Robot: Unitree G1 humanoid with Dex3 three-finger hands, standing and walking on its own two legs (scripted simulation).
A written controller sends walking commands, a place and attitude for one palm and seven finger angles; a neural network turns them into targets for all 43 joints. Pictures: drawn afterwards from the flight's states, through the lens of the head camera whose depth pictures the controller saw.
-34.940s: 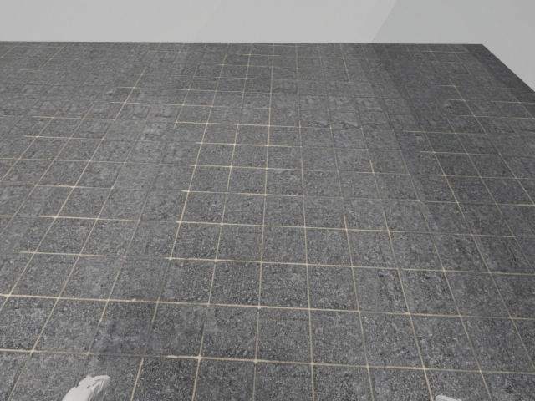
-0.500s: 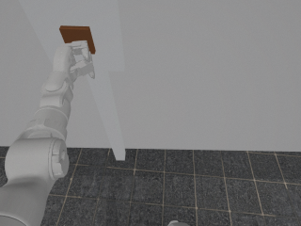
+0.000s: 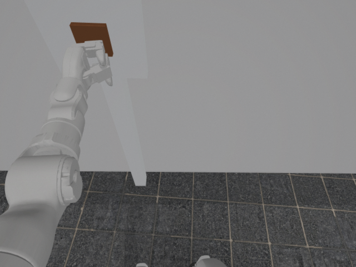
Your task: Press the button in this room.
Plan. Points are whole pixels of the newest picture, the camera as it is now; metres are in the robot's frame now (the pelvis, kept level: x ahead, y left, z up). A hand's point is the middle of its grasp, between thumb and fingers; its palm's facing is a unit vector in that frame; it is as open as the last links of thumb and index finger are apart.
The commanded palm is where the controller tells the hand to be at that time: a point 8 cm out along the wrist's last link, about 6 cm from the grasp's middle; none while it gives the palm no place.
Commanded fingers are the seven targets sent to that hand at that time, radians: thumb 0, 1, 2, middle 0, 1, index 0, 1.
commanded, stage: pull the fist back off the button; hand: left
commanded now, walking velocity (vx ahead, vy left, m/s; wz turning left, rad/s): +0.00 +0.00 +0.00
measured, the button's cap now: (93, 37) +0.57 +0.15 +0.19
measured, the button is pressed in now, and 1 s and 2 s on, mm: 11 0 0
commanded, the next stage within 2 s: draw the hand back to the body in 0.88 s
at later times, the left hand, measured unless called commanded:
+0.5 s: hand (105, 79) +0.47 +0.12 +0.16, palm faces -0.06 -1.00 +0.01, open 3.0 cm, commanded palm +0.44 +0.18 +0.16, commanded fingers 0.00 0.90 0.90 -1.30 -1.50 -1.30 -1.50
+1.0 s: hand (96, 100) +0.41 +0.13 +0.16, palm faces -0.06 -1.00 -0.01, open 3.1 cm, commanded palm +0.39 +0.19 +0.16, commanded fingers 0.00 0.90 0.90 -1.30 -1.50 -1.30 -1.50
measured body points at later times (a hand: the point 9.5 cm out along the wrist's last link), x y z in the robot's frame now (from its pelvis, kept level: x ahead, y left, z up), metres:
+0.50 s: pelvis +0.03 -0.01 +0.01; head +0.05 -0.02 +0.46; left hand +0.47 +0.18 +0.16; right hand +0.10 -0.27 -0.10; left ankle +0.02 +0.10 -0.71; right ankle +0.04 -0.12 -0.71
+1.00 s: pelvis +0.03 -0.02 +0.01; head +0.03 -0.03 +0.46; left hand +0.41 +0.18 +0.16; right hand +0.21 -0.25 -0.07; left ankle +0.02 +0.10 -0.71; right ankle +0.04 -0.12 -0.71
